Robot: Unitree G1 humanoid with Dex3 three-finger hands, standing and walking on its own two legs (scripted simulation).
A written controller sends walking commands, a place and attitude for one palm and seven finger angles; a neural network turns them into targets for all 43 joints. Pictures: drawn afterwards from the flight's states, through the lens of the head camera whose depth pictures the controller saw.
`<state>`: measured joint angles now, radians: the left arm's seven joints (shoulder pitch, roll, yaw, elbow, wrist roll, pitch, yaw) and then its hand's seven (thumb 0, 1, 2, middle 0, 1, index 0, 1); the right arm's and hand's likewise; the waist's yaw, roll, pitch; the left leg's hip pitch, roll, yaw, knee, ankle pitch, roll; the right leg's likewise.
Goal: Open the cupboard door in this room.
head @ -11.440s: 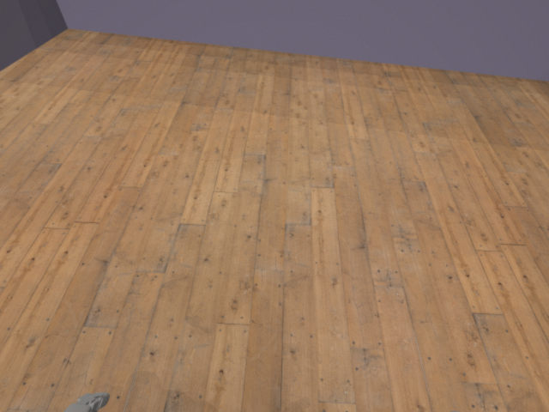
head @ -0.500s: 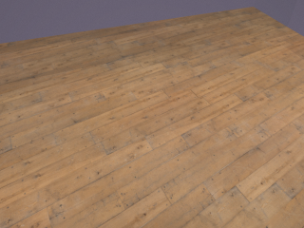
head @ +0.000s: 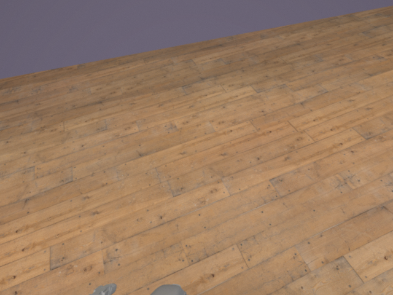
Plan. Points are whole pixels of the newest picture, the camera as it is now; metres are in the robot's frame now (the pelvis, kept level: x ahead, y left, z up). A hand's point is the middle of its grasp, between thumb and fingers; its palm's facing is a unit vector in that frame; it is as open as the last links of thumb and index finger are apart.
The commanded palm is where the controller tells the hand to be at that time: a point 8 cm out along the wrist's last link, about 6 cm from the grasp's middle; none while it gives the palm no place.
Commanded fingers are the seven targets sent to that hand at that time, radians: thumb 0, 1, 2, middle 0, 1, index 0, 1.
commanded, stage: turn or walk to find it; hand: left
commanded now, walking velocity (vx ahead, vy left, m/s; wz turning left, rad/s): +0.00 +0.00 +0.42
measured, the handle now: out of the picture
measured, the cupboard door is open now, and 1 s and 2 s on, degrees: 0 0 0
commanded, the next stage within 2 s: none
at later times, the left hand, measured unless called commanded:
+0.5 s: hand out of the picture -0.05 +0.27 -0.18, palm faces +0.27 -0.93 -0.24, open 7.3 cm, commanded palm none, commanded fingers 0.00 0.90 0.90 -0.20 -0.30 -0.20 -0.30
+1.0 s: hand out of the picture -0.02 +0.22 -0.14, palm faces +0.40 -0.87 -0.27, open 7.3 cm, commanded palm none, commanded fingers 0.00 0.90 0.90 -0.20 -0.30 -0.20 -0.30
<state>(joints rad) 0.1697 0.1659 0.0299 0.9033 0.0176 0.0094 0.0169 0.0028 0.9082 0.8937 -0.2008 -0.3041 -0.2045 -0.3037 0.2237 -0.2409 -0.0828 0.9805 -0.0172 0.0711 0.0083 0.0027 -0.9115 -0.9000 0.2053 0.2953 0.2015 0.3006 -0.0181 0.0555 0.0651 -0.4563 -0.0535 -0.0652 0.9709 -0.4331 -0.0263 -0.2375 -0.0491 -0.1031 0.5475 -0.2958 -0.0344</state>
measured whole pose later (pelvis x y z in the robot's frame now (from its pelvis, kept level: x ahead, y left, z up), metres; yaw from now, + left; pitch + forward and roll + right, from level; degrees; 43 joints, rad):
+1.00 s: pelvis -0.04 +0.00 +0.00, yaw +25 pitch -1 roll +1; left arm 0.16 0.17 0.02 0.90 0.02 0.01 0.02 0.00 0.91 0.89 -0.20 -0.30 -0.21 -0.30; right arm 0.25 -0.24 -0.09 0.99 -0.02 0.07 0.01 0.00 -0.91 -0.90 0.20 0.30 0.20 0.30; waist -0.03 0.06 0.07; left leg -0.47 -0.05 -0.06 1.04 -0.43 -0.03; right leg -0.23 -0.05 -0.10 0.53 -0.29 -0.03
